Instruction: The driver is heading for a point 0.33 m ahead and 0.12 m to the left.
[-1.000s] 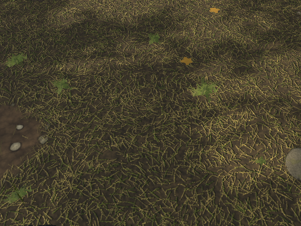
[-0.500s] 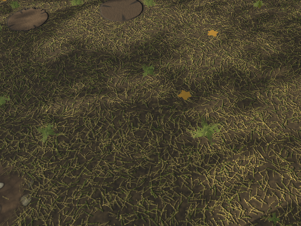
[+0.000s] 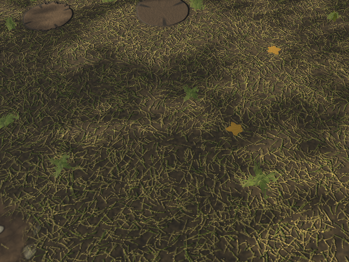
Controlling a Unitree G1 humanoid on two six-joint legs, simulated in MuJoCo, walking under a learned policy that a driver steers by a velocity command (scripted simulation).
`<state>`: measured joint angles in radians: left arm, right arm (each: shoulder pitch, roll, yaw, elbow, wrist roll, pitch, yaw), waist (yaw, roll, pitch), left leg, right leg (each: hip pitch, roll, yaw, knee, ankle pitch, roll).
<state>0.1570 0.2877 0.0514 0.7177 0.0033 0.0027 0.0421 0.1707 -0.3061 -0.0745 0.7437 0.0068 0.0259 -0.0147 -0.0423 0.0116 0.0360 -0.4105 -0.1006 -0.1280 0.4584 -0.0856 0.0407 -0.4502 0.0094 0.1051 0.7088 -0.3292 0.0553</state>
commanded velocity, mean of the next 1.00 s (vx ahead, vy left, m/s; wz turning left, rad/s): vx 0.17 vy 0.00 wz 0.53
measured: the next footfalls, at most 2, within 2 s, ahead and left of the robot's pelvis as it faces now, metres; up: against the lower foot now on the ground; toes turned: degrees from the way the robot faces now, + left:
right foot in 0.06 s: +0.09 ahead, -0.14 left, +0.00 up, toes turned +7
left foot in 0.46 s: +0.02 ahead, +0.12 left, +0.00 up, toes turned +19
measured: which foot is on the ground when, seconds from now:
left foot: down 0.00-0.06, up 0.08-0.44, down 0.46-0.92, up 0.94-1.00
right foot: up 0.00-0.04, down 0.06-0.46, up 0.48-0.90, down 0.92-1.00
